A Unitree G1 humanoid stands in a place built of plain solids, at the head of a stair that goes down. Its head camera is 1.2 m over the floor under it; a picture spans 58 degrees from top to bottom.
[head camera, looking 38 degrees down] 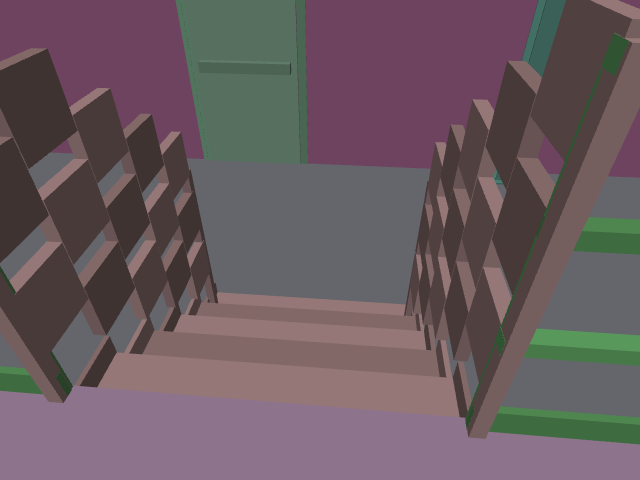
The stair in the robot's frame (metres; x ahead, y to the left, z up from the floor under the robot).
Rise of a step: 0.18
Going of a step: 0.26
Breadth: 1.32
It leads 5 degrees to the right of straight ahead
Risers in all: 6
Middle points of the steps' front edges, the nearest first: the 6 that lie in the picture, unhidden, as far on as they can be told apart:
0.74 0.17 0.00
1.00 0.15 -0.18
1.26 0.13 -0.35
1.52 0.10 -0.53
1.78 0.08 -0.71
2.03 0.06 -0.88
